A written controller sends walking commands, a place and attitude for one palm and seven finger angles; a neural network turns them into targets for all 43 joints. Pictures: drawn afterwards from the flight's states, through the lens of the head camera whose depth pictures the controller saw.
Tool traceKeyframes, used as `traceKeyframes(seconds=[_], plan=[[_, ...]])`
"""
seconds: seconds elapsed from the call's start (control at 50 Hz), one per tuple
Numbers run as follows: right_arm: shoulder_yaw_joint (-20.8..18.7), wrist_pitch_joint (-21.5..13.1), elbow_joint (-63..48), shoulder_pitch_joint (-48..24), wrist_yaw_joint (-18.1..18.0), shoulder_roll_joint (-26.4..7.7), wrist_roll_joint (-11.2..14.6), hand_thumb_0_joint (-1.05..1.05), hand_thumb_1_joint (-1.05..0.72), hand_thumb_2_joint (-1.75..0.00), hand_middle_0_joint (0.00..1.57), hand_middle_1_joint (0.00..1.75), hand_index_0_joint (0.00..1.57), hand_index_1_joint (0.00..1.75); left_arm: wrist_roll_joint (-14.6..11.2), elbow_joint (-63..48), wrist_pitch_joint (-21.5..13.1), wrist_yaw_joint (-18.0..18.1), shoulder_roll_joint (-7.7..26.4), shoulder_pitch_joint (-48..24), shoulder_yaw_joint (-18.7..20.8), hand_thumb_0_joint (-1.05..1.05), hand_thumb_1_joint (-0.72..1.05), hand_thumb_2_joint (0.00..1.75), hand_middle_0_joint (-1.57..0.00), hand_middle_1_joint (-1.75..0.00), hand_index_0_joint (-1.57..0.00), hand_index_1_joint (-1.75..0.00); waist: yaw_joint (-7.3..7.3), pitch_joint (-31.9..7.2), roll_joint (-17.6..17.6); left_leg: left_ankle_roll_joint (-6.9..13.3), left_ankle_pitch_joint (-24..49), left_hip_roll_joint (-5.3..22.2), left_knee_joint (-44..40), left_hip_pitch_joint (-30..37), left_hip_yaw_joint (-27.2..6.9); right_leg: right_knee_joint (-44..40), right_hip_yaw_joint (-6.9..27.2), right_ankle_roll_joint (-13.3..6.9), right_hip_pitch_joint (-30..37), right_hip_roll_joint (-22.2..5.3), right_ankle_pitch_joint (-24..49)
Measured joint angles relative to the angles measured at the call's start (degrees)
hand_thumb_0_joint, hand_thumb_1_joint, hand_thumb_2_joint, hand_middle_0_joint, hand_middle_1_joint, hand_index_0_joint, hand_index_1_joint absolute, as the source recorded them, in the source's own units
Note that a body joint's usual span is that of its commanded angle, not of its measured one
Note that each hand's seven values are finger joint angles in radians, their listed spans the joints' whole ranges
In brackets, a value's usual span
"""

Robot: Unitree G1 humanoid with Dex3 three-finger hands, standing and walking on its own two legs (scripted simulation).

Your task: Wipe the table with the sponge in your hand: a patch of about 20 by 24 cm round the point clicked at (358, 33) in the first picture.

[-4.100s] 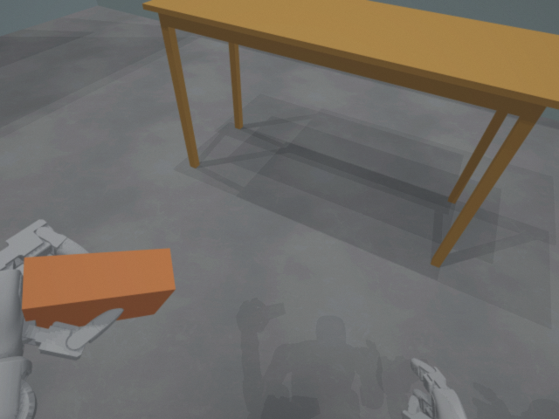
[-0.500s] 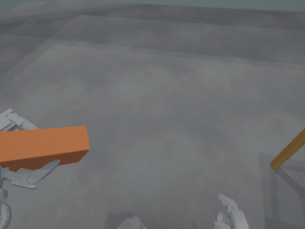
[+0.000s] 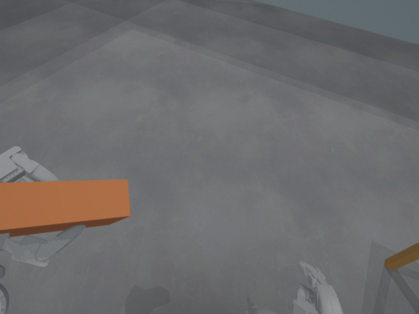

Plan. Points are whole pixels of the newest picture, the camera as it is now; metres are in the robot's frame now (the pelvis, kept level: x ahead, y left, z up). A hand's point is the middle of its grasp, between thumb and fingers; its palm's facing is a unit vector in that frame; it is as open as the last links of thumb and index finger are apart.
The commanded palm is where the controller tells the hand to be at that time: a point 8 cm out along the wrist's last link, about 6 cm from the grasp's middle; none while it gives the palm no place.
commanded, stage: walk to a spot facing it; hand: left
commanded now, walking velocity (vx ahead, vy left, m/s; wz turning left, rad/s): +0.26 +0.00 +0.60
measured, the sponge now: (85, 206) +0.23 +0.19 +0.16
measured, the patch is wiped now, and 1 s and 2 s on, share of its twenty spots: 0.00 0.00 0.00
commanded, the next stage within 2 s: turn to face it in 0.92 s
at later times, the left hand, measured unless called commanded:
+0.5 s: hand out of the picture +0.14 +0.30 +0.17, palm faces +0.63 -0.66 -0.40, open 9.1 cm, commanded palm +0.08 +0.32 +0.18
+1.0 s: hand out of the picture +0.20 +0.31 +0.16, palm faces +0.71 -0.58 -0.40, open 9.1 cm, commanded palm +0.12 +0.33 +0.18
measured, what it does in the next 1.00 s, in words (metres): steps on the spot, turning left: right foot, then left foot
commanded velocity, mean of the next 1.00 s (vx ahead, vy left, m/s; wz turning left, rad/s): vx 0.27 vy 0.00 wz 0.30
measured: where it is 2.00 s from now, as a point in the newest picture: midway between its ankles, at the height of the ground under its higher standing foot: outside the picture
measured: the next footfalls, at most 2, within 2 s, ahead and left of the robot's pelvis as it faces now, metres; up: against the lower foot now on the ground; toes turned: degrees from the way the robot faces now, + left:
right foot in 0.14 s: +0.02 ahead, -0.14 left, +0.00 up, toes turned -2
left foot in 0.50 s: +0.04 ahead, +0.15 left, +0.00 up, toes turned +27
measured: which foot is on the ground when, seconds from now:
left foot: down 0.00-0.14, up 0.16-0.48, down 0.50-0.90, up 0.92-1.00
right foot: up 0.00-0.12, down 0.14-0.50, up 0.52-0.88, down 0.90-1.00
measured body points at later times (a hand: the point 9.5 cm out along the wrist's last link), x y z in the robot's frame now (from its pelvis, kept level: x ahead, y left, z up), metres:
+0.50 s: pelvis +0.00 +0.01 -0.01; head +0.04 +0.03 +0.44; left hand +0.10 +0.33 +0.19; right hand +0.24 -0.21 -0.08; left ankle +0.00 +0.13 -0.73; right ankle -0.02 -0.13 -0.74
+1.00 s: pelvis +0.09 +0.01 -0.01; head +0.11 -0.01 +0.44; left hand +0.16 +0.34 +0.18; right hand +0.33 -0.12 -0.12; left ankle +0.01 +0.11 -0.67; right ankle +0.14 -0.07 -0.74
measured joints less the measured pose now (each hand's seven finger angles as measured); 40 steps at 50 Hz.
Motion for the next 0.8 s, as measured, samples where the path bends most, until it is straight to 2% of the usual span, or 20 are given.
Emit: traceKeyframes(seconds=[0.1, 0.14, 0.18, 0.2, 0.26, 0.3, 0.34, 0.4, 0.48, 0.5, 0.52, 0.56, 0.58, 0.62, 0.66, 0.7, 0.8], plan=[[1.72, 0.26, 1.48, 0.97, -0.62, 1.25, -0.32, 0.01, -0.90, -0.90, 0.20, 0.30, 0.20, 0.30, -0.35, 2.13, 0.26, -0.18, -0.24, 0.45, -0.05, -0.01, -0.43, 1.03, -0.85, -1.38, -0.85, -1.37, 1.77, -1.36, 2.93, -0.41, 1.79, -0.54, -1.32, -0.99, -3.37, -13.72, -0.93, -0.50, 7.81, 2.24, -1.71], [2.14, 0.72, 1.51, 1.09, -0.87, 1.31, -0.29, 0.01, -0.90, -0.90, 0.20, 0.30, 0.20, 0.30, -0.21, 3.87, 1.15, -0.13, 0.12, -0.53, 0.36, -0.01, -0.43, 1.03, -0.85, -1.38, -0.85, -1.37, 2.37, -2.19, 2.94, -0.41, 0.26, -1.47, 1.17, -2.98, -3.83, -23.27, -1.48, -1.82, 12.92, 2.58, -0.97], [2.05, 1.07, 2.45, 0.20, -1.11, 0.34, -0.42, 0.01, -0.90, -0.90, 0.20, 0.30, 0.20, 0.30, 0.14, 5.90, 1.78, -0.24, -0.61, -2.80, -0.46, -0.01, -0.43, 1.03, -0.85, -1.38, -0.85, -1.37, 2.78, -1.96, 3.22, -0.81, -8.55, -1.83, 11.78, -7.82, -2.68, -24.94, -2.61, -5.18, 12.90, 1.85, 7.43], [1.88, 1.24, 3.50, -0.32, -1.22, -0.43, -0.75, 0.01, -0.90, -0.90, 0.20, 0.30, 0.20, 0.30, 0.12, 7.05, 2.02, -0.23, -1.32, -3.76, -1.24, -0.01, -0.43, 1.03, -0.85, -1.38, -0.85, -1.37, 2.81, -1.63, 3.26, -1.42, -10.05, -2.09, 19.35, -10.38, -1.87, -23.87, -3.41, -5.86, 12.88, 1.12, 7.84], [1.03, 2.28, 5.29, -0.79, -1.37, -2.46, -1.01, 0.01, -0.90, -0.90, 0.20, 0.30, 0.21, 0.30, 0.01, 9.06, 2.30, -0.31, -3.33, -3.56, -2.76, -0.01, -0.43, 1.03, -0.85, -1.37, -0.85, -1.37, 2.46, -1.48, 2.07, -3.22, -8.60, -1.79, 36.28, -15.40, 1.37, -24.73, -4.96, -5.71, 14.95, -1.15, 6.68], [0.19, 2.63, 5.16, -0.67, -1.92, -3.56, -1.01, 0.01, -0.90, -0.90, 0.20, 0.30, 0.20, 0.30, 0.40, 9.16, 2.03, -0.26, -3.72, -2.66, -3.40, -0.01, -0.43, 1.03, -0.85, -1.37, -0.85, -1.37, 1.79, -1.09, 0.88, -3.82, -7.76, -0.60, 38.73, -16.21, 3.48, -26.88, -6.25, -5.13, 16.81, -2.53, 7.16], [-0.76, 2.76, 4.30, -0.46, -2.52, -4.48, -1.08, 0.02, -0.90, -0.90, 0.20, 0.30, 0.20, 0.30, 0.63, 8.37, 1.72, -0.07, -3.23, -2.10, -3.61, -0.01, -0.43, 1.03, -0.85, -1.37, -0.85, -1.37, 1.29, -0.41, -0.62, -3.71, -7.51, 0.73, 34.22, -15.05, 5.57, -28.36, -7.55, -4.69, 18.07, -3.97, 7.64], [-2.25, 2.74, 1.99, 0.15, -2.90, -5.87, -1.18, 0.02, -0.90, -0.90, 0.20, 0.30, 0.20, 0.30, 0.61, 5.48, 1.27, 0.63, -1.87, -1.24, -3.01, -0.01, -0.43, 1.03, -0.85, -1.37, -0.85, -1.37, 1.11, 0.24, -2.30, -3.07, -7.92, 2.28, 22.35, -11.47, 8.54, -28.50, -9.23, -3.97, 18.27, -5.74, 7.29], [-3.66, 2.54, -0.81, 0.65, -3.03, -7.05, -1.03, 0.01, -0.91, -0.90, 0.20, 0.30, 0.20, 0.30, 0.06, 0.20, 0.83, 2.25, -0.33, -0.32, -0.84, -0.01, -0.43, 1.03, -0.85, -1.37, -0.85, -1.37, 1.50, 0.60, -4.14, -2.08, -7.94, 1.54, 7.17, -4.34, 11.51, -23.61, -10.26, -2.27, 16.43, -8.28, 4.12], [-3.81, 2.37, -1.89, 0.62, -3.07, -7.58, -0.88, 0.01, -0.91, -0.90, 0.20, 0.30, 0.20, 0.30, -0.06, -1.12, 0.59, 2.72, -0.20, -0.32, -0.15, -0.01, -0.43, 1.03, -0.85, -1.37, -0.85, -1.37, 1.63, 0.58, -3.95, -1.42, -6.17, 1.08, 3.15, -1.74, 11.79, -19.28, -9.93, -2.15, 14.60, -9.00, 2.48], [-4.25, 1.99, -2.75, 0.04, -3.15, -7.86, -0.78, 0.01, -0.91, -0.90, 0.20, 0.30, 0.20, 0.30, -0.18, -1.83, 0.03, 3.15, -0.10, -1.02, 0.42, -0.01, -0.43, 1.03, -0.85, -1.37, -0.85, -1.37, 1.20, 1.01, -3.12, 0.03, 0.83, 1.21, 2.02, -1.68, 11.32, -11.93, -8.48, -2.03, 11.85, -8.94, 0.18], [-4.63, 1.40, -2.03, -2.40, -2.76, -5.89, -0.26, 0.01, -0.91, -0.90, 0.20, 0.30, 0.20, 0.30, 0.35, -0.27, -1.15, 3.34, 0.86, -4.25, 1.13, -0.01, -0.43, 1.03, -0.85, -1.37, -0.85, -1.37, 0.65, 3.18, -3.52, 1.38, -0.81, 0.75, 7.03, -2.76, 10.52, 4.61, -2.20, -2.53, 6.01, -6.96, -4.90], [-4.18, 1.38, -1.46, -3.20, -2.27, -4.66, 0.05, 0.01, -0.91, -0.90, 0.20, 0.30, 0.20, 0.30, 0.63, 0.92, -1.35, 2.96, 1.40, -5.29, 1.43, -0.01, -0.43, 1.03, -0.85, -1.37, -0.85, -1.37, 0.38, 3.25, -3.59, 1.51, -2.80, 0.63, 7.70, -2.74, 10.02, 10.92, -0.29, -2.60, 3.10, -5.58, -5.34], [-2.76, 1.30, -0.66, -3.87, -1.36, -2.13, 0.48, 0.01, -0.91, -0.90, 0.19, 0.30, 0.20, 0.30, 0.92, 1.97, -0.98, 2.19, 2.08, -5.70, 1.97, -0.01, -0.43, 1.03, -0.85, -1.37, -0.85, -1.37, -0.16, 2.55, -3.49, 1.32, -4.12, 0.52, 6.56, -2.24, 9.01, 17.66, 1.03, -2.40, -1.86, -3.83, -3.77], [-1.23, 0.70, -0.23, -3.60, -0.78, 0.07, 0.56, 0.01, -0.91, -0.90, 0.20, 0.30, 0.20, 0.30, 0.80, 1.00, -0.86, 1.68, 1.94, -4.30, 2.18, -0.01, -0.43, 1.03, -0.85, -1.37, -0.85, -1.37, -0.14, 1.78, -2.93, 0.74, -3.01, 0.72, 3.92, -1.13, 8.35, 16.88, 0.71, -2.10, -5.04, -3.17, -1.02], [0.12, -0.19, 0.16, -2.70, -0.43, 1.68, 0.37, 0.01, -0.91, -0.90, 0.20, 0.30, 0.20, 0.30, 0.56, -0.46, -1.59, 1.21, 1.30, -2.25, 1.77, -0.01, -0.43, 1.03, -0.85, -1.37, -0.85, -1.37, 0.30, 1.03, -1.96, 0.63, -1.98, 0.96, 1.09, 0.29, 7.80, 11.34, -0.11, -1.96, -6.16, -2.94, 2.09], [2.34, -0.84, 1.80, -0.35, -1.07, 3.15, -0.21, 0.01, -0.90, -0.90, 0.20, 0.30, 0.20, 0.30, 0.38, 1.54, -3.21, 0.33, 0.18, 0.15, 0.42, -0.01, -0.43, 1.03, -0.85, -1.37, -0.85, -1.37, 2.38, -0.95, 1.12, -0.35, -1.18, 1.67, -3.52, 3.93, 6.71, -6.65, -1.96, -1.75, -1.84, -1.66, 4.61]])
